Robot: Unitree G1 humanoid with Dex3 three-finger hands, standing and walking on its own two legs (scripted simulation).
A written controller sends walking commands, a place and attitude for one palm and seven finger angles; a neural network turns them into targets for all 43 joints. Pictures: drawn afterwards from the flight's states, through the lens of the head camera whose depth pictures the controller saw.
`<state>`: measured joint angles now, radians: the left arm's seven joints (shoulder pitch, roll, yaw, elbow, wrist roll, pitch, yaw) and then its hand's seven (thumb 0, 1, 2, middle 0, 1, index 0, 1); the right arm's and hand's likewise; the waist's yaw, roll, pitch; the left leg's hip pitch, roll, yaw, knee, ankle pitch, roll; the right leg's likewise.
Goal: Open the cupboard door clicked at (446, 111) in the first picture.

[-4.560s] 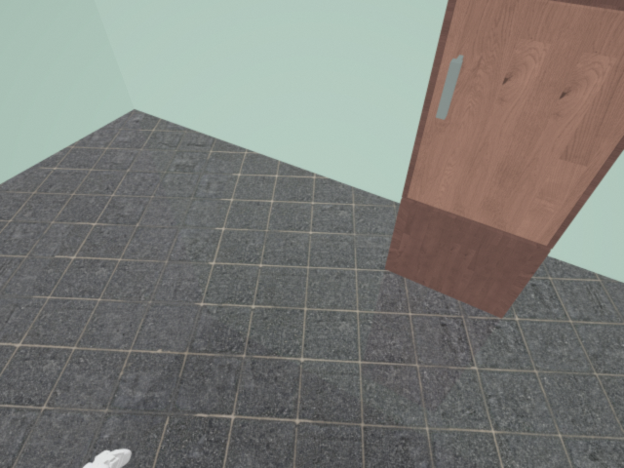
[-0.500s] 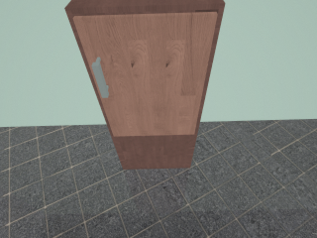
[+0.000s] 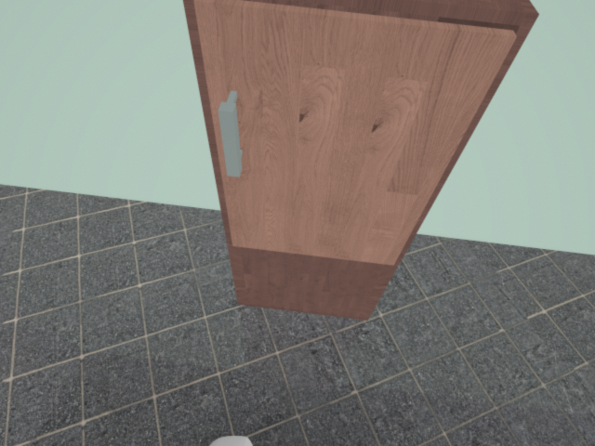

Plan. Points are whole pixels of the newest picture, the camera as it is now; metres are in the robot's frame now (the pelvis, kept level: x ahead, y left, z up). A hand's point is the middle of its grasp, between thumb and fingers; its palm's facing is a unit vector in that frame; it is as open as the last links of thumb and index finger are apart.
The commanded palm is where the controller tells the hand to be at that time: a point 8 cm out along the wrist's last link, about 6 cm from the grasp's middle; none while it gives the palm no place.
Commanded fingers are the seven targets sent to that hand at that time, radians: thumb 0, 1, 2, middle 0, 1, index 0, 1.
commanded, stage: come to a stop and stand still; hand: left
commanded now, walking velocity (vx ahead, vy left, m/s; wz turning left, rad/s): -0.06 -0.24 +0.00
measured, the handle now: (233, 135) +0.57 +0.16 +0.06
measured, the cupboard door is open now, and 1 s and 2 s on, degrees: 0 0 0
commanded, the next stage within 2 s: look again from close up in 1.94 s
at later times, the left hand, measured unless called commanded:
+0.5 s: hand out of the picture -0.03 +0.17 -0.16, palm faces +0.00 -0.97 -0.23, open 7.3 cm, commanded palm none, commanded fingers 0.00 0.90 0.90 -0.20 -0.30 -0.20 -0.30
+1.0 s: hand out of the picture -0.09 +0.16 -0.17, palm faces +0.08 -0.99 -0.14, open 7.3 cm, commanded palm none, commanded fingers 0.00 0.90 0.90 -0.20 -0.30 -0.20 -0.30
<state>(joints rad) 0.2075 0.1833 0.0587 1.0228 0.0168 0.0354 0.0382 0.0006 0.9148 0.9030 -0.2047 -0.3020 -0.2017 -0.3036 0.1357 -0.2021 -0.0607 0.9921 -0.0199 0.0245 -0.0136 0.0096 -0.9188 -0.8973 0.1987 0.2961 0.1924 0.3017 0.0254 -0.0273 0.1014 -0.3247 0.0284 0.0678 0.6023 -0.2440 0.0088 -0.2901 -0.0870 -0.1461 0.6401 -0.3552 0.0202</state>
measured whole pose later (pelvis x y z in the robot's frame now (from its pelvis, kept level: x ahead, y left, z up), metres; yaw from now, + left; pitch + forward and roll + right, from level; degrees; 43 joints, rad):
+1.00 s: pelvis -0.03 +0.01 +0.01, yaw -2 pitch +0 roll +1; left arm 0.36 0.12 0.02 1.15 0.01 0.01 0.04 0.00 0.91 0.90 -0.20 -0.30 -0.20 -0.30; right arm 0.20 -0.15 -0.03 1.08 -0.02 -0.01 -0.03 0.01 -0.93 -0.90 0.20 0.30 0.20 0.30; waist 0.05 -0.06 0.04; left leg -0.24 0.02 0.11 0.54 -0.29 0.01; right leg -0.13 -0.10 -0.05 0.53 -0.40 0.04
